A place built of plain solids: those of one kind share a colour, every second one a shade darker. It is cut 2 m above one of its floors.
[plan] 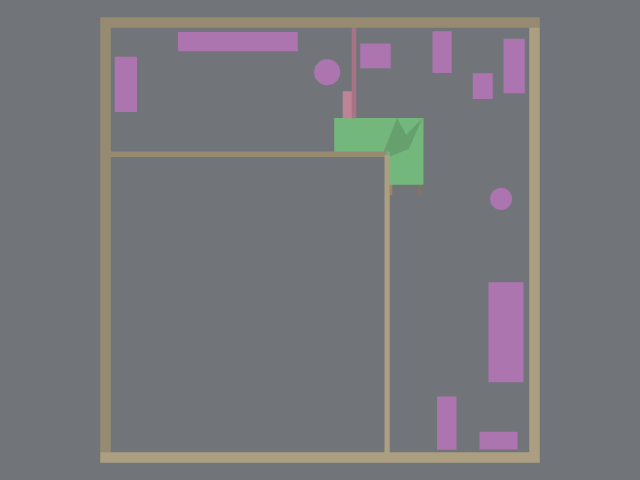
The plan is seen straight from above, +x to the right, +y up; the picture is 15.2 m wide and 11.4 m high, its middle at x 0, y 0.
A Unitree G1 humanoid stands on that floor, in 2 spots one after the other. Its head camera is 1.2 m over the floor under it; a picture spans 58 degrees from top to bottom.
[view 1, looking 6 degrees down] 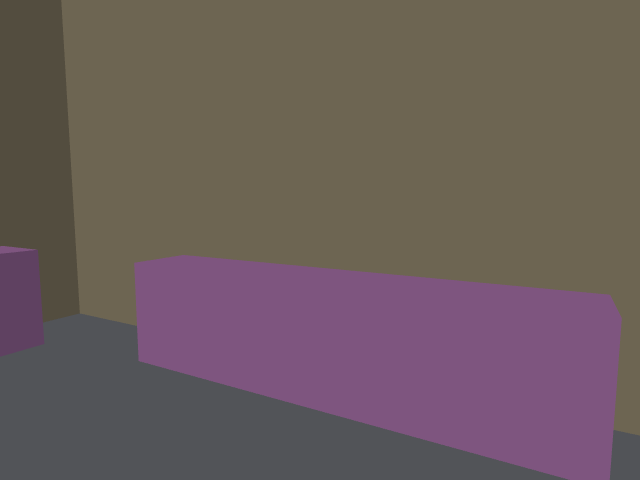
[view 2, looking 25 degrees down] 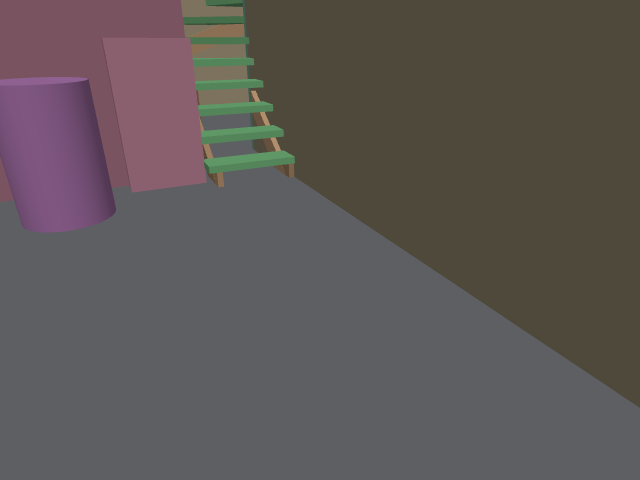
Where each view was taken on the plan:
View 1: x -0.76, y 2.47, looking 119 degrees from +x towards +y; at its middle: wall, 2.96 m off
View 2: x -3.34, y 3.63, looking -26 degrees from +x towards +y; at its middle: ground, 2.84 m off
